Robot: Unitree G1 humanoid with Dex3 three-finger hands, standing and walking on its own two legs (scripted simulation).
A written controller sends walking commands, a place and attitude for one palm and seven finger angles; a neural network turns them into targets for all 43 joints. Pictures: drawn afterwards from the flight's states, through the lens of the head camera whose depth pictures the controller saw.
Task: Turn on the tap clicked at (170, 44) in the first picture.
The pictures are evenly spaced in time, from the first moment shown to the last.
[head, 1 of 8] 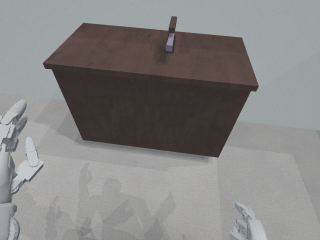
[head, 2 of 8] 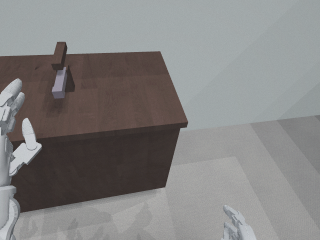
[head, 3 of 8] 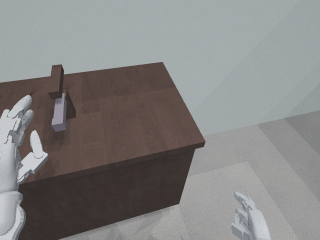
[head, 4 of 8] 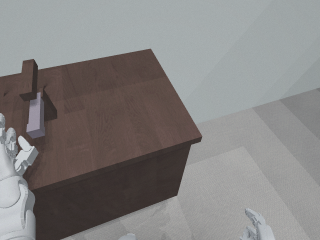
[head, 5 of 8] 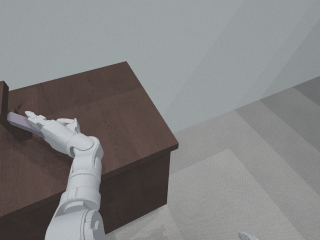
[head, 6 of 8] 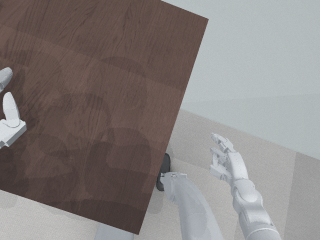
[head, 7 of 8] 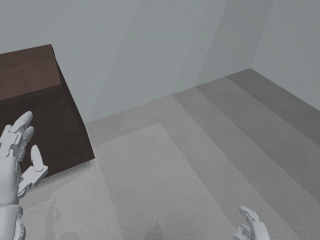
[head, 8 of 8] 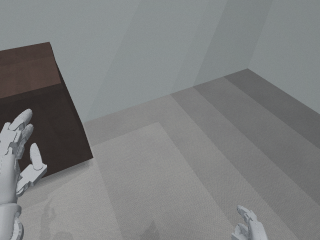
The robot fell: no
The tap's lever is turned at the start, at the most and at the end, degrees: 0 56 49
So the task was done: no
